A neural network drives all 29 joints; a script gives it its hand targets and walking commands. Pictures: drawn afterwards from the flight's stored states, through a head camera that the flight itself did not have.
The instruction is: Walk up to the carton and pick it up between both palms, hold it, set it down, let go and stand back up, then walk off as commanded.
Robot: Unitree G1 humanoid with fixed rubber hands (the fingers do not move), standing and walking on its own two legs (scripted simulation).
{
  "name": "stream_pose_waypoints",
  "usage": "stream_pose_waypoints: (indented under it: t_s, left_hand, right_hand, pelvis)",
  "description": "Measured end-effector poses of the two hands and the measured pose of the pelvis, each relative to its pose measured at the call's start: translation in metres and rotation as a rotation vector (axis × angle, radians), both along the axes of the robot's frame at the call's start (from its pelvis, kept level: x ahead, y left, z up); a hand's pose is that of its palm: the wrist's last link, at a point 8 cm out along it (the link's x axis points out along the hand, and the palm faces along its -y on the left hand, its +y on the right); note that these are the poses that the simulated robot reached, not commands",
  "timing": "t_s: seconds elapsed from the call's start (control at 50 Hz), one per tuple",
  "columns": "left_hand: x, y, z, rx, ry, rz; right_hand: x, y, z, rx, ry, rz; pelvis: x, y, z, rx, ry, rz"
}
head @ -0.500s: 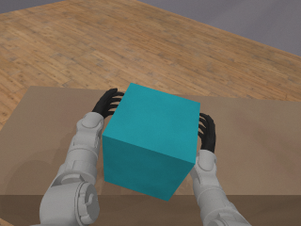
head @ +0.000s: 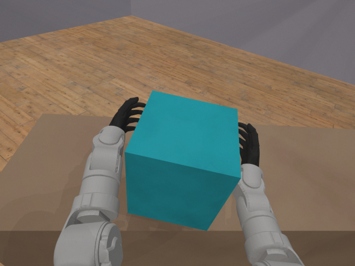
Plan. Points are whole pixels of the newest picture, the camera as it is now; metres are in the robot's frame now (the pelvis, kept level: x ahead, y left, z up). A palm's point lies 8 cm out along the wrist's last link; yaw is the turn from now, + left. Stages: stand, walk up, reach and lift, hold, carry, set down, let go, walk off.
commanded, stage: reach and lift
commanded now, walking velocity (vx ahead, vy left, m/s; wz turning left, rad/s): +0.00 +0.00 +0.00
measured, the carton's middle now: (180, 162) +0.37 -0.03 +0.06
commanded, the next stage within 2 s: hold in 1.66 s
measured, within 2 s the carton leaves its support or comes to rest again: neither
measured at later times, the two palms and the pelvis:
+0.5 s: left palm (114, 125) +0.39 +0.12 +0.17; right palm (251, 145) +0.35 -0.18 +0.15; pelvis +0.00 +0.00 +0.00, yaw +0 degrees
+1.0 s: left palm (109, 123) +0.37 +0.13 +0.19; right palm (253, 135) +0.35 -0.17 +0.18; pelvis -0.01 +0.00 +0.00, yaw +0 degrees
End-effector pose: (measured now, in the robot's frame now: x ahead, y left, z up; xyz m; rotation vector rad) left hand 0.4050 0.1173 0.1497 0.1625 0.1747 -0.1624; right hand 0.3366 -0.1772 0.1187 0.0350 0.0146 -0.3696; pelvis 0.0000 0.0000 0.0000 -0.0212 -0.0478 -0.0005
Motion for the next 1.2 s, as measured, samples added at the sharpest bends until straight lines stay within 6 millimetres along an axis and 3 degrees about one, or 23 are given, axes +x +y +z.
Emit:
stream_pose_waypoints:
  t_s: [0.36, 0.82, 1.2]
  left_hand:
    - [-0.008, 0.003, 0.013, -0.035, -0.003, 0.081]
    - [-0.028, 0.01, 0.033, -0.036, -0.019, 0.155]
    - [-0.032, 0.015, 0.041, -0.051, -0.025, 0.197]
  right_hand:
    - [0.013, -0.001, 0.023, 0.006, -0.009, 0.07]
    - [0.012, 0.004, 0.052, 0.008, -0.022, 0.139]
    - [0.019, 0.008, 0.069, 0.019, -0.028, 0.18]
  pelvis:
    - [0.0, -0.003, 0.001, 0.004, -0.014, 0.0]
    - [-0.008, -0.001, 0.0, 0.002, -0.044, 0.001]
    - [-0.009, -0.002, -0.001, 0.002, -0.047, 0.001]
